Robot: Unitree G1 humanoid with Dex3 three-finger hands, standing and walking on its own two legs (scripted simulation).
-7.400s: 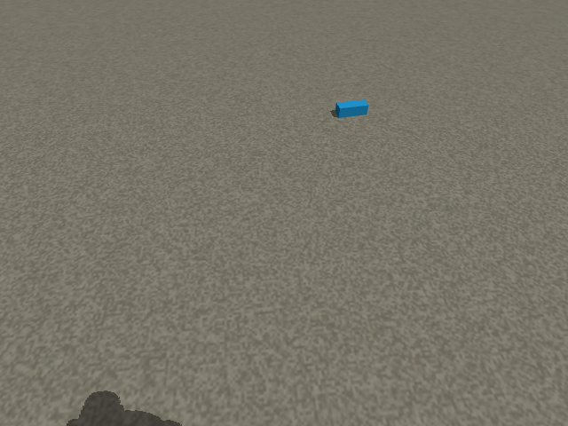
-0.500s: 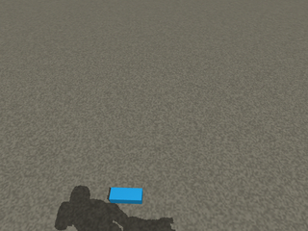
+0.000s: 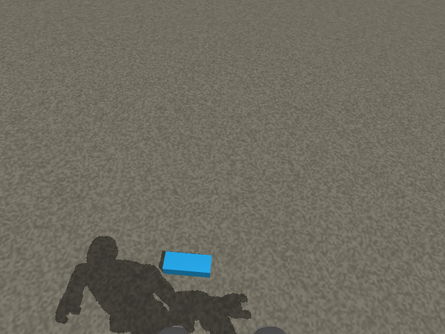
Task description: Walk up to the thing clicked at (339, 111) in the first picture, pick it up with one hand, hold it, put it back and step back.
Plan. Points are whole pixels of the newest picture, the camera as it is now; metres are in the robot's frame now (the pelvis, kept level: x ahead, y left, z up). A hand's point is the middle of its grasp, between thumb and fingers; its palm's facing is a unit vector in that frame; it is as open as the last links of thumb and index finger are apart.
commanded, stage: walk up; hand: left
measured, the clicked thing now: (187, 264) +0.46 +0.13 -0.73
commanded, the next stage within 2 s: stand in 1.98 s
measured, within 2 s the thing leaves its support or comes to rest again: neither
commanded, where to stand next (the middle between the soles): +0.00 -0.05 m, yaw -1 degrees
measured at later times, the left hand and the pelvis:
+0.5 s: hand out of the picture +0.06 +0.21 -0.16, palm faces -0.11 -0.93 -0.34, open 7.4 cm; pelvis -0.03 -0.05 -0.01, yaw -5 degrees
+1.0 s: hand out of the picture +0.08 +0.26 -0.16, palm faces -0.01 -0.91 -0.41, open 7.4 cm; pelvis -0.01 -0.03 -0.02, yaw -2 degrees
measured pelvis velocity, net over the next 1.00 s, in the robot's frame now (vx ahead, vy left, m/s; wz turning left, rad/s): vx -0.01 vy -0.03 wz -0.03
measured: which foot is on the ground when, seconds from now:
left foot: down 0.00-0.40, up 0.42-0.74, down 0.76-1.00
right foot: up 0.00-0.36, down 0.38-0.78, up 0.80-1.00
